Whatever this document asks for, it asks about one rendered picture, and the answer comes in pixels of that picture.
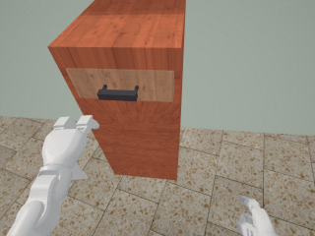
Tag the cabinet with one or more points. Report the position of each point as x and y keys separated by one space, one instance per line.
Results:
x=138 y=138

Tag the left robot hand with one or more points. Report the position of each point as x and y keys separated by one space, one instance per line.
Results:
x=66 y=143

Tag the drawer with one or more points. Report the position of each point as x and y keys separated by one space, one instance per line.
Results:
x=154 y=85

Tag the handle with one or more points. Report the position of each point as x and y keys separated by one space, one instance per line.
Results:
x=117 y=94

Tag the right robot hand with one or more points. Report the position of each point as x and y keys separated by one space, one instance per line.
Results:
x=259 y=221

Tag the left robot forearm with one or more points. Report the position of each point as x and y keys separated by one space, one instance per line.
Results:
x=41 y=212

